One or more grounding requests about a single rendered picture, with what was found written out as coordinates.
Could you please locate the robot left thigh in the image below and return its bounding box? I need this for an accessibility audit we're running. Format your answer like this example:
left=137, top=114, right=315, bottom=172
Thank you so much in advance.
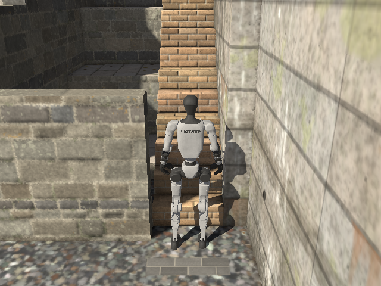
left=170, top=167, right=183, bottom=213

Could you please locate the left robot upper arm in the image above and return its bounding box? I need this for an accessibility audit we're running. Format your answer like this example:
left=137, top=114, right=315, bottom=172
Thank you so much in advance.
left=163, top=120, right=178, bottom=152

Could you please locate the robot left forearm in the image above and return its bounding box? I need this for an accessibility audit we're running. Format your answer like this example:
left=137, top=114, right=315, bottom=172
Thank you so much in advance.
left=160, top=144, right=170, bottom=165

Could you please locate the right robot upper arm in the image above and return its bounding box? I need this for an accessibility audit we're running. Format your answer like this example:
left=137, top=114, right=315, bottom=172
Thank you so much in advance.
left=203, top=120, right=219, bottom=152

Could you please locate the robot left hand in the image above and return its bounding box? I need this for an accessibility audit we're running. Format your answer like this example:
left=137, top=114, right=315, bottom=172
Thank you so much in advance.
left=160, top=163, right=174, bottom=175

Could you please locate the robot right forearm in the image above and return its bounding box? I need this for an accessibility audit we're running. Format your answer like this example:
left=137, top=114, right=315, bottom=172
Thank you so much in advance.
left=212, top=143, right=222, bottom=165

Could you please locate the robot right hand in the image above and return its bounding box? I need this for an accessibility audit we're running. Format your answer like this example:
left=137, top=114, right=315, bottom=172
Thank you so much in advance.
left=210, top=163, right=223, bottom=175

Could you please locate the robot thigh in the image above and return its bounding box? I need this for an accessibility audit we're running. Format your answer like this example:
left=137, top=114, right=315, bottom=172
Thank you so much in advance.
left=198, top=167, right=211, bottom=213
left=170, top=167, right=183, bottom=213

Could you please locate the robot right thigh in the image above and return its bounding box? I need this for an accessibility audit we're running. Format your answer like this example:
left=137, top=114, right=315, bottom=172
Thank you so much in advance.
left=198, top=167, right=211, bottom=213

